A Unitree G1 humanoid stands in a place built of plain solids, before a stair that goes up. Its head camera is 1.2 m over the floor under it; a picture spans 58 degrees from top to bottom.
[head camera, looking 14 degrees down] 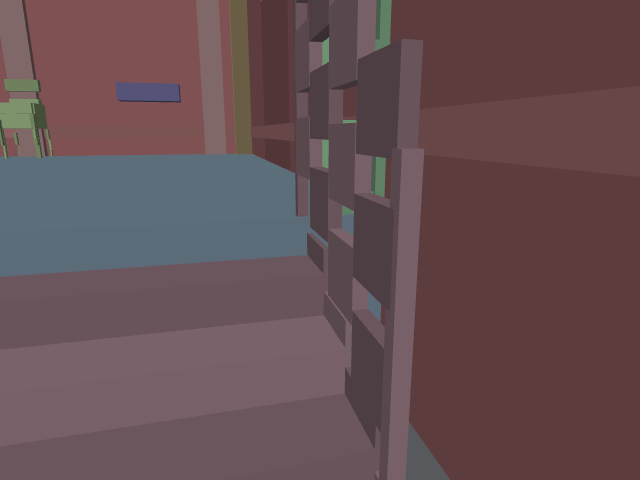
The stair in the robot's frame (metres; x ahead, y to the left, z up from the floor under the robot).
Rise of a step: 0.17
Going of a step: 0.28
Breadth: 1.32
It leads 15 degrees to the left of straight ahead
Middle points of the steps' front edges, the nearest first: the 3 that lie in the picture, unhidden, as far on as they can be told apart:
1.14 0.53 0.50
1.41 0.60 0.67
1.69 0.67 0.84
